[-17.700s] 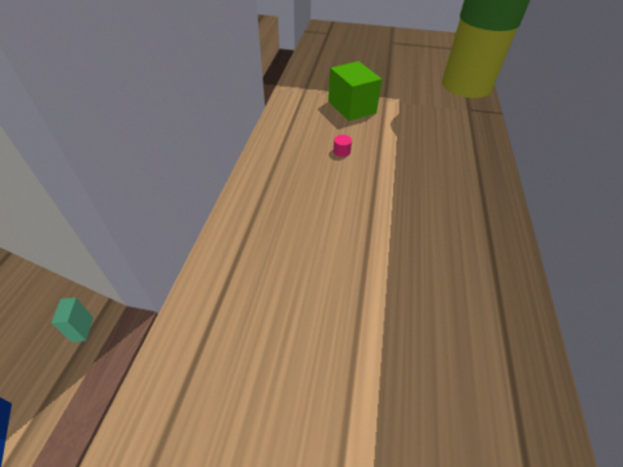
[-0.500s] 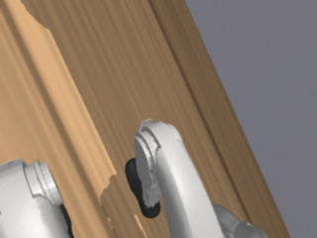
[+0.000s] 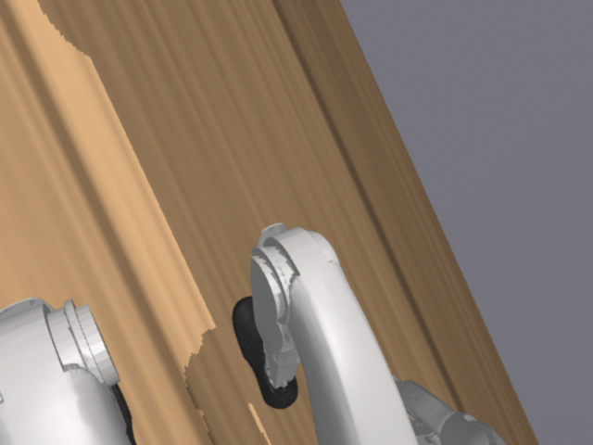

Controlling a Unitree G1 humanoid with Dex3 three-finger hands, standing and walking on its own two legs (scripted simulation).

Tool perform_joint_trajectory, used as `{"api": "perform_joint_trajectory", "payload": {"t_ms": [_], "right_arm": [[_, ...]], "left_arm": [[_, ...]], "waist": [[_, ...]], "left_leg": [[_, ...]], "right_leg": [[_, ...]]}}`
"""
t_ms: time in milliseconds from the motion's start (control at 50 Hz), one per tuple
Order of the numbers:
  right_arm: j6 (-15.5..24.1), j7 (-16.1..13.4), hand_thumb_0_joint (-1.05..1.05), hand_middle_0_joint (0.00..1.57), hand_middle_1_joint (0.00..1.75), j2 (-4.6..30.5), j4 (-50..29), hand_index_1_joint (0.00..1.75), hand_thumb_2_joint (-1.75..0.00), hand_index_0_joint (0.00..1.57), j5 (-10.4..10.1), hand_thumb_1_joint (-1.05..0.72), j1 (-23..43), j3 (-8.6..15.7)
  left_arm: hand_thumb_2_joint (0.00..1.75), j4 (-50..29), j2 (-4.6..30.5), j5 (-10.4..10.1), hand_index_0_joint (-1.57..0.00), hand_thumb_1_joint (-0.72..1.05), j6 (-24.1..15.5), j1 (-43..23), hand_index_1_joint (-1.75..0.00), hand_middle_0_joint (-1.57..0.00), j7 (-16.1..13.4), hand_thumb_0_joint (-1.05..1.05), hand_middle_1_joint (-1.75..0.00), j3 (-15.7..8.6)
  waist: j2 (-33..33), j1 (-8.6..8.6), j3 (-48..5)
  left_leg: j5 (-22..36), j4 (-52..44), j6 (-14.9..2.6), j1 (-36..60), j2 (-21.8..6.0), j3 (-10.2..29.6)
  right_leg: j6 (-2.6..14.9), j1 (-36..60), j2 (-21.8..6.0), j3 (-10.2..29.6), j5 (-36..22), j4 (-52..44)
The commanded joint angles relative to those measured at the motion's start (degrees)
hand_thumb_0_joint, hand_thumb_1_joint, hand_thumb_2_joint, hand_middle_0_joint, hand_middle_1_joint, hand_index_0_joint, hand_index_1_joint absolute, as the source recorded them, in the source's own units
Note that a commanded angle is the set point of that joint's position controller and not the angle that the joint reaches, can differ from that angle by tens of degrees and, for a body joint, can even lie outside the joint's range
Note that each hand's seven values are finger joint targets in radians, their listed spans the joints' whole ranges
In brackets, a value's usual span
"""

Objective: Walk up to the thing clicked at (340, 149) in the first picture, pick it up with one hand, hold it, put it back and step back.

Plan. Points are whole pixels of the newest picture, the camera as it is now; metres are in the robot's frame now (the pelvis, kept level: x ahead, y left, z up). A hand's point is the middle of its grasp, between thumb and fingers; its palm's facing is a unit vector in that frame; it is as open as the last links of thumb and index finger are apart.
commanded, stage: settle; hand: left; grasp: from above
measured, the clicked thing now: out of the picture +0.42 +0.31 -0.26
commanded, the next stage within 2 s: lift in 0.82 s
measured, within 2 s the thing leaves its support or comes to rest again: leaves its support in 0.30 s
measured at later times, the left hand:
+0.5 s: hand out of the picture +0.42 +0.33 -0.18, palm faces -0.36 -0.13 -0.92, open 11.7 cm
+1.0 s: hand out of the picture +0.41 +0.32 -0.11, palm faces -0.42 -0.12 -0.90, open 11.6 cm
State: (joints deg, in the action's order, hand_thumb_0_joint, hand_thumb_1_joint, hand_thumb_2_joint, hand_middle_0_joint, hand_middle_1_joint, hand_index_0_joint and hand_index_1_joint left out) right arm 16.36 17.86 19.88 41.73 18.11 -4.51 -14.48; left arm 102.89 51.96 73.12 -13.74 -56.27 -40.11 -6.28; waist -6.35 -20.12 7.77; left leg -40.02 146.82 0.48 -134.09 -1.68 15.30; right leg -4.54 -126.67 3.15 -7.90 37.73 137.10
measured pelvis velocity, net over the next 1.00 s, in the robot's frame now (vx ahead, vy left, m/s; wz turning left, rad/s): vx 0.00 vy -0.01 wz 0.11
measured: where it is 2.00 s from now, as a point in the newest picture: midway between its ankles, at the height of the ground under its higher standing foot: (202, 411)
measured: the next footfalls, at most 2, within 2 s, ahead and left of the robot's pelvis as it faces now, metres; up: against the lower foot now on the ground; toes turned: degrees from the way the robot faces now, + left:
none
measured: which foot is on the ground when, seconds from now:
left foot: down 0.00-1.00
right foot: down 0.00-1.00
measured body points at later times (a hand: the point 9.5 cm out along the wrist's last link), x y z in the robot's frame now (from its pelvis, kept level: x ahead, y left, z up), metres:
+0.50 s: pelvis +0.01 +0.00 +0.01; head +0.24 +0.10 +0.39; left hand +0.43 +0.33 -0.13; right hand +0.09 -0.26 -0.08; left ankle +0.07 +0.13 -0.26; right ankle +0.12 -0.13 -0.26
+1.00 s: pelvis +0.00 -0.01 +0.04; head +0.21 +0.08 +0.43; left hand +0.43 +0.33 -0.06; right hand +0.10 -0.28 -0.06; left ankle +0.07 +0.13 -0.26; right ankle +0.12 -0.13 -0.26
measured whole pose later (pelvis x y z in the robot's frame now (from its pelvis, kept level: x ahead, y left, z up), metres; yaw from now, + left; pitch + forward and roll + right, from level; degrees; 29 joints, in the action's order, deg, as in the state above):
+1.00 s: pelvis +0.00 -0.01 +0.04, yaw +6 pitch +32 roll -8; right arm 4.1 10.9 17.2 42.6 7.8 -8.8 -2.0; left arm 73.3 38.5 69.1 -10.8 -48.1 -19.7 -4.2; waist 0.6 -11.7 -3.3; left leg -37.7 135.6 0.9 -131.0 -1.3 8.8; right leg -2.8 -125.9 0.5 -3.4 38.0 131.1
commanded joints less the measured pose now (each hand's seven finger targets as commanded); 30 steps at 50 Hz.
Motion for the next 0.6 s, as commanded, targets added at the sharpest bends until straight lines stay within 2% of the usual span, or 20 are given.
{"api": "perform_joint_trajectory", "payload": {"t_ms": [0,100,140,180,220,240,260,280,320,340,360,380,400,420,440,460,500,540,560,580], "right_arm": [[0.09,-0.9,0.0,0.2,0.3,17.99,0.46,0.3,-0.9,0.2,-1.03,-0.91,-9.32,5.91],[-0.17,-0.71,0.0,0.2,0.3,17.81,0.73,0.3,-0.9,0.2,-1.01,-0.91,-10.18,6.28],[-0.37,-0.32,0.0,0.2,0.3,17.46,0.24,0.3,-0.9,0.2,-0.93,-0.91,-11.17,6.61],[-0.55,-0.37,0.0,0.2,0.3,17.14,0.87,0.3,-0.9,0.2,-1.32,-0.91,-11.22,7.35],[-0.64,-0.5,0.0,0.2,0.3,17.05,0.77,0.3,-0.91,0.2,-1.88,-0.91,-11.16,9.36],[-0.64,-0.26,0.0,0.2,0.3,16.29,0.52,0.3,-0.91,0.2,-2.42,-0.91,-10.35,9.67],[-0.89,-0.22,0.0,0.2,0.3,16.44,0.88,0.3,-0.9,0.2,-2.45,-0.91,-10.61,10.22],[-0.68,0.24,0.0,0.2,0.3,15.44,0.37,0.3,-0.91,0.2,-2.92,-0.91,-9.64,10.51],[-1.43,0.38,0.0,0.2,0.3,15.3,1.73,0.3,-0.9,0.2,-3.78,-0.91,-11.32,11.72],[-1.89,0.24,0.0,0.2,0.3,15.57,1.11,0.3,-0.9,0.2,-4.54,-0.91,-11.59,12.87],[-2.55,0.1,0.0,0.2,0.3,15.21,1.06,0.3,-0.9,0.2,-5.67,-0.91,-11.96,13.51],[-3.14,0.23,0.0,0.2,0.3,14.27,1.79,0.3,-0.9,0.2,-6.24,-0.91,-12.72,13.86],[-3.35,0.51,0.0,0.2,0.3,13.71,2.4,0.3,-0.9,0.2,-6.43,-0.91,-12.25,13.85],[-3.77,0.31,0.0,0.2,0.3,13.74,2.7,0.3,-0.9,0.2,-6.99,-0.9,-12.16,14.03],[-4.27,-0.05,0.0,0.2,0.3,14.11,2.44,0.3,-0.9,0.2,-7.72,-0.9,-12.86,14.56],[-5.12,-0.6,0.0,0.2,0.3,13.6,1.88,0.3,-0.9,0.2,-8.59,-0.9,-12.9,14.87],[-5.92,-0.87,0.0,0.2,0.3,13.07,2.28,0.3,-0.9,0.2,-8.97,-0.91,-13.5,15.82],[-6.5,-1.42,0.0,0.2,0.3,13.17,1.86,0.3,-0.9,0.2,-8.95,-0.9,-14.34,15.78],[-6.97,-1.85,0.0,0.2,0.3,12.68,1.58,0.3,-0.9,0.2,-9.42,-0.91,-14.03,15.77],[-7.27,-2.21,0.0,0.2,0.3,12.68,0.92,0.3,-0.9,0.2,-9.51,-0.91,-13.78,15.93]], "left_arm": [[1.14,-5.61,12.46,-1.2,-0.73,0.31,1.29,-13.37,-1.1,-0.73,-0.98,0.0,-1.1,-1.27],[1.18,-8.67,13.81,-1.04,-0.75,0.33,1.31,-13.99,-1.1,-0.76,-0.4,0.0,-1.09,-3.19],[1.17,-9.7,13.8,-0.6,-0.75,0.34,1.36,-13.28,-1.11,-0.76,0.15,0.0,-1.1,-3.62],[1.16,-14.75,15.7,-0.63,-0.76,0.35,1.22,-13.82,-1.1,-0.77,0.09,0.0,-1.09,-5.8],[1.17,-19.33,14.69,-1.38,-0.75,0.34,1.54,-11.22,-1.11,-0.76,0.56,0.0,-1.1,-6.64],[1.15,-23.64,13.07,-1.84,-0.74,0.33,1.29,-12.55,-1.1,-0.74,0.96,0.0,-1.09,-5.58],[1.12,-24.33,13.63,-2.17,-0.74,0.34,1.58,-10.24,-1.09,-0.74,1.15,0.0,-1.1,-6.91],[1.11,-23.04,7.65,-2.24,-0.73,0.32,2.05,-9.46,-1.08,-0.73,2.48,0.0,-1.08,-2.24],[1.09,-25.94,8.37,-2.38,-0.72,0.31,2.82,-8.32,-1.07,-0.71,3.14,0.0,-1.08,-3.22],[1.08,-30.71,10.45,-3.18,-0.72,0.32,3.21,-8.81,-1.06,-0.71,3.37,0.0,-1.07,-5.36],[1.08,-34.85,10.67,-3.8,-0.73,0.33,3.79,-8.62,-1.06,-0.71,3.82,0.0,-1.08,-5.77],[1.1,-32.39,5.24,-5.0,-0.75,0.35,4.86,-6.1,-1.06,-0.74,4.74,0.0,-1.07,-2.98],[1.09,-30.29,1.12,-5.87,-0.76,0.36,5.47,-6.47,-1.05,-0.75,5.7,0.0,-1.07,-0.2],[1.05,-30.25,1.19,-5.44,-0.75,0.35,6.1,-6.11,-1.03,-0.74,6.4,0.0,-1.04,0.11],[1.05,-31.83,3.24,-5.48,-0.75,0.36,6.38,-8.87,-1.02,-0.74,7.01,0.0,-1.03,-1.05],[1.04,-32.31,3.03,-5.57,-0.76,0.36,6.97,-6.87,-1.01,-0.75,7.93,0.0,-1.03,-0.82],[1.08,-30.48,-0.98,-6.25,-0.79,0.39,7.61,-8.24,-1.03,-0.78,10.4,0.0,-1.03,1.43],[1.07,-31.99,-0.11,-6.27,-0.81,0.42,7.52,-10.31,-1.0,-0.81,12.53,0.0,-1.0,1.36],[1.07,-33.02,-0.2,-6.92,-0.81,0.4,7.18,-11.08,-1.0,-0.81,13.45,0.0,-0.99,1.85],[1.09,-33.17,0.08,-7.01,-0.81,0.4,6.81,-11.74,-1.0,-0.83,14.38,0.0,-0.99,1.38]], "waist": [[23.94,-2.1,-31.02],[26.97,-1.25,-35.48],[27.03,-1.54,-36.54],[29.44,-0.02,-39.15],[32.89,2.03,-42.86],[35.36,2.79,-45.29],[36.08,3.23,-47.24],[35.11,2.06,-44.45],[35.33,3.46,-45.91],[35.33,5.0,-49.46],[36.89,7.14,-53.4],[35.87,6.52,-52.39],[33.38,4.95,-48.65],[31.41,5.68,-47.33],[30.39,5.3,-46.47],[29.84,6.86,-47.63],[26.6,5.83,-46.8],[23.83,4.75,-46.17],[22.75,5.43,-46.82],[21.16,5.03,-46.87]], "left_leg": [[3.87,-16.7,-0.68,24.14,-0.64,-6.35],[7.46,-16.15,-0.49,26.67,-0.48,-6.76],[9.03,-15.28,-0.69,27.05,-0.54,-7.34],[9.72,-15.8,-0.59,27.46,-0.28,-7.86],[10.8,-16.56,-0.04,30.77,-0.27,-8.59],[11.56,-17.07,0.36,32.22,-0.33,-8.45],[12.49,-17.58,0.54,34.02,-0.2,-8.34],[11.73,-16.83,0.53,32.86,-0.19,-8.79],[11.84,-18.01,0.17,32.41,0.02,-9.55],[13.89,-17.83,-0.1,33.19,-0.15,-9.78],[15.26,-18.97,-0.01,34.74,0.06,-10.17],[15.72,-19.33,0.01,34.71,0.18,-10.49],[13.98,-19.83,-0.16,32.75,0.04,-10.33],[13.76,-20.05,-0.52,32.02,0.08,-10.67],[12.45,-20.67,-0.67,30.77,0.3,-10.43],[12.62,-21.2,-0.92,30.78,0.25,-10.66],[11.41,-22.12,-1.02,30.7,0.51,-10.18],[11.88,-21.49,-1.5,30.05,0.8,-10.53],[11.11,-21.9,-1.73,29.33,0.87,-10.69],[11.38,-21.36,-1.94,28.42,1.02,-11.0]], "right_leg": [[5.31,14.39,1.47,-7.5,-7.3,-12.21],[5.39,15.76,1.3,-7.34,-10.8,-10.82],[5.27,17.07,1.68,-6.87,-12.42,-10.95],[5.6,17.64,1.51,-6.52,-12.55,-11.06],[6.11,17.76,1.54,-5.85,-12.83,-11.16],[6.44,17.19,1.39,-5.95,-13.23,-10.5],[6.47,16.8,1.19,-6.44,-14.2,-10.07],[6.44,14.67,1.16,-6.25,-13.75,-9.69],[6.51,15.73,1.33,-5.47,-14.03,-11.1],[6.44,16.75,1.41,-5.02,-15.8,-11.69],[6.77,17.58,1.06,-4.3,-16.47,-12.03],[6.71,17.03,0.96,-4.11,-16.99,-12.26],[6.65,14.79,1.02,-4.43,-15.69,-12.55],[6.56,14.26,1.3,-4.09,-15.53,-13.51],[6.59,13.26,0.8,-4.11,-14.17,-13.6],[6.71,14.29,0.93,-3.35,-14.08,-14.5],[6.7,13.64,0.48,-3.14,-12.77,-14.9],[6.34,15.24,0.35,-2.78,-13.13,-16.14],[6.42,16.7,0.42,-2.28,-12.44,-16.79],[6.29,17.81,0.26,-1.97,-12.87,-16.9]]}}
